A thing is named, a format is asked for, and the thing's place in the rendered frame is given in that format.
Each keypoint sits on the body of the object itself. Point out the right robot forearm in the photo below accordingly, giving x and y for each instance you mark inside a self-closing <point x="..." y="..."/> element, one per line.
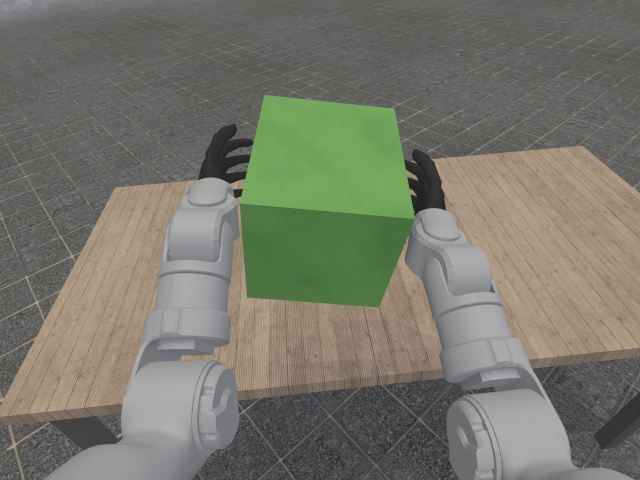
<point x="479" y="350"/>

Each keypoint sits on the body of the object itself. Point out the right robot hand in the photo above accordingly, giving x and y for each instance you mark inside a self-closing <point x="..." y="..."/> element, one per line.
<point x="428" y="188"/>

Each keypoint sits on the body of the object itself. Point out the carton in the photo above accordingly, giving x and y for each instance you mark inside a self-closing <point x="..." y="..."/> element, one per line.
<point x="326" y="207"/>

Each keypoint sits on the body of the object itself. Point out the left robot hand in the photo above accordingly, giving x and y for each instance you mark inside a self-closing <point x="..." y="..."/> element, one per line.
<point x="215" y="164"/>

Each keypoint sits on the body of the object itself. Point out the robot left upper arm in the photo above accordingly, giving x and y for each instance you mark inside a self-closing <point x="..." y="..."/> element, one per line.
<point x="176" y="414"/>

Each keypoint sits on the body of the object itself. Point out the robot right upper arm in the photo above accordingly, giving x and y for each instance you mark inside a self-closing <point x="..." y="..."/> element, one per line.
<point x="512" y="435"/>

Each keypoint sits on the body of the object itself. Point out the table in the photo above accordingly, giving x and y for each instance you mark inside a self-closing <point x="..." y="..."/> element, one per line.
<point x="560" y="230"/>

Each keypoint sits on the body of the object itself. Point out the left robot forearm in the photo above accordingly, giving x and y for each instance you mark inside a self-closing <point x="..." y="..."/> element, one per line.
<point x="190" y="316"/>

